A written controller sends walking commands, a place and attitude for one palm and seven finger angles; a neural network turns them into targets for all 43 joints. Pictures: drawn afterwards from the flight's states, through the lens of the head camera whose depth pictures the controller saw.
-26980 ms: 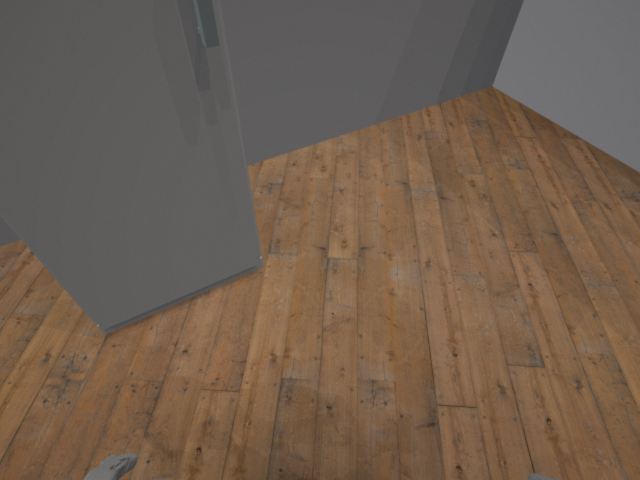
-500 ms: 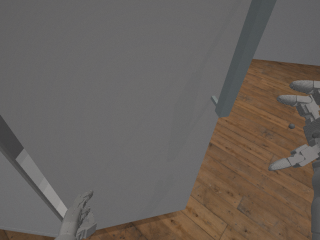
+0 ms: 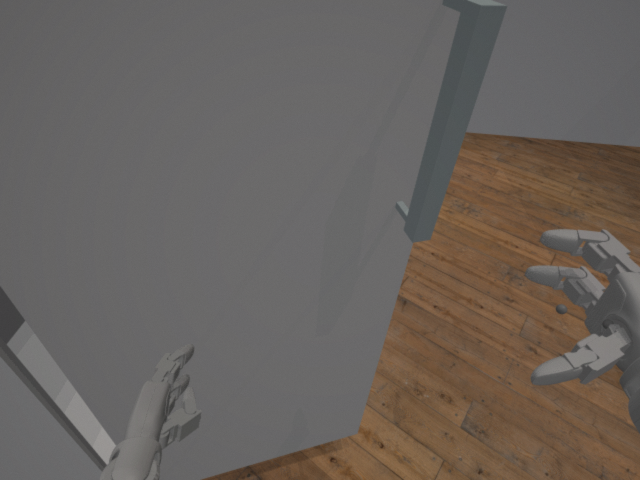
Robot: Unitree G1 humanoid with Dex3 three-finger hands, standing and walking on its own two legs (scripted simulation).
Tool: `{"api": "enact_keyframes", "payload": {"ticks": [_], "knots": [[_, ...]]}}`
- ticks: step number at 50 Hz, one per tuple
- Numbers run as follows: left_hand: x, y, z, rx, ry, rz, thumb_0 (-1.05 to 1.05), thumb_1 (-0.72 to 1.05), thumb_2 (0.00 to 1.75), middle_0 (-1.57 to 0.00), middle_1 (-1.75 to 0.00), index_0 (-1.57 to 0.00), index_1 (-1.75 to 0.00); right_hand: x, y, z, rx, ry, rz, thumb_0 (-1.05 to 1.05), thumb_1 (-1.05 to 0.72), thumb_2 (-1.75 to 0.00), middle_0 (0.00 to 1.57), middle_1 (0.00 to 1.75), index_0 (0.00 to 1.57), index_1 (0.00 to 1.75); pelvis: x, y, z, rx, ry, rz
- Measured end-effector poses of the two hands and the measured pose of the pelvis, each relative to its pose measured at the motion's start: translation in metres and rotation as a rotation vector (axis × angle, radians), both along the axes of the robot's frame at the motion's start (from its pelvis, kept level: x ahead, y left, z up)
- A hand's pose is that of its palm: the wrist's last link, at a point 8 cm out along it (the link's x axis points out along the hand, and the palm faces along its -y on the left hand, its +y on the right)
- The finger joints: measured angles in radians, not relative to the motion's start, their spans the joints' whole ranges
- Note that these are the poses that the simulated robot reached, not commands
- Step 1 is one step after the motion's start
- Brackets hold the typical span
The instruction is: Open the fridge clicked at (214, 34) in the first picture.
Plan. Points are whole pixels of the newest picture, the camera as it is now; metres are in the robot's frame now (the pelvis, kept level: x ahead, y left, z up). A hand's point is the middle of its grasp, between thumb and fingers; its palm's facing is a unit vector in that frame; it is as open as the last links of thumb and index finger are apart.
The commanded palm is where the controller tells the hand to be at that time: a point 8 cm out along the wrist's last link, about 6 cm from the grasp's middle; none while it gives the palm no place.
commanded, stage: draw the hand back to the body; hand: right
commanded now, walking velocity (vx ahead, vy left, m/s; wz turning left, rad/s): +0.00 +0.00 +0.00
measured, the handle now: (433, 132) +0.42 -0.13 +0.28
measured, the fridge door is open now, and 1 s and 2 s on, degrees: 70 70 70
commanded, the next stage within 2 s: step back with the hand held close in 1.04 s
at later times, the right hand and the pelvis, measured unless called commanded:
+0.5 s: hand (590, 325) +0.22 -0.26 +0.18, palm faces +0.41 +0.84 -0.35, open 10.4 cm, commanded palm +0.16 -0.31 +0.19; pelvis +0.00 -0.01 +0.01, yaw +2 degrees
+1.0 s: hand (604, 341) +0.20 -0.27 +0.17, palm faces +0.48 +0.81 -0.35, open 7.5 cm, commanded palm +0.15 -0.31 +0.18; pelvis +0.01 -0.01 +0.01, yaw +1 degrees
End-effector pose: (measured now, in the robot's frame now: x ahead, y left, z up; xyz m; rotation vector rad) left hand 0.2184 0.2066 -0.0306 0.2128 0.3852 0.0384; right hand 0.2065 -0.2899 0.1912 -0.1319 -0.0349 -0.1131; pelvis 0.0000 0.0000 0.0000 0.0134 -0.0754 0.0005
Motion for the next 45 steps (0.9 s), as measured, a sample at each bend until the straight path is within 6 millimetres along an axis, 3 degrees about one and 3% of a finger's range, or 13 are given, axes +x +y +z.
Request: {"api": "enact_keyframes", "payload": {"ticks": [3, 8, 14, 19, 27, 37, 45], "knots": [[-0.009, -0.004, -0.003, 0.014, 0.015, -0.019, 0.01, 0.90, 0.90, -0.21, -0.30, -0.20, -0.30, -0.008, 0.005, 0.009, -0.127, -0.121, -0.113, -0.01, 0.44, -0.25, 0.25, 1.08, 0.25, 1.08, -0.002, -0.002, 0.001, 0.001, 0.013, 0.009], [-0.033, -0.005, -0.022, 0.018, 0.129, -0.004, 0.01, 0.90, 0.90, -0.21, -0.30, -0.20, -0.30, -0.024, 0.000, 0.015, -0.198, -0.251, -0.230, -0.01, 0.29, -0.32, 0.25, 1.00, 0.25, 1.00, -0.003, -0.004, 0.002, -0.001, 0.015, 0.018], [-0.062, -0.002, -0.045, 0.015, 0.266, 0.046, 0.01, 0.90, 0.90, -0.21, -0.30, -0.20, -0.30, -0.027, -0.016, 0.005, -0.238, -0.227, -0.312, -0.01, 0.09, -0.42, 0.24, 0.88, 0.24, 0.88, -0.003, -0.010, 0.004, -0.002, 0.004, 0.024], [-0.072, 0.003, -0.050, 0.016, 0.296, 0.082, 0.01, 0.90, 0.90, -0.21, -0.30, -0.20, -0.30, -0.026, -0.012, -0.001, -0.257, -0.203, -0.291, 0.00, -0.08, -0.50, 0.24, 0.78, 0.23, 0.78, 0.000, -0.014, 0.005, -0.008, 0.000, 0.033], [-0.059, 0.009, -0.038, 0.020, 0.245, 0.115, 0.01, 0.90, 0.90, -0.21, -0.30, -0.20, -0.30, -0.034, -0.015, 0.002, -0.303, -0.206, -0.276, 0.00, -0.37, -0.64, 0.23, 0.61, 0.23, 0.61, 0.005, -0.014, 0.007, -0.008, -0.007, 0.042], [-0.034, 0.008, -0.026, 0.040, 0.199, 0.074, 0.01, 0.91, 0.90, -0.20, -0.30, -0.20, -0.30, -0.051, -0.023, -0.015, -0.286, -0.121, -0.347, 0.01, -0.72, -0.81, 0.22, 0.40, 0.22, 0.40, 0.005, -0.012, 0.008, -0.005, -0.007, 0.031], [-0.027, 0.001, -0.025, 0.033, 0.194, 0.045, 0.01, 0.90, 0.90, -0.21, -0.30, -0.20, -0.30, -0.052, -0.021, -0.007, -0.288, -0.156, -0.363, 0.02, -0.85, -0.88, 0.21, 0.32, 0.21, 0.32, 0.007, -0.008, 0.008, -0.005, -0.015, 0.022]]}}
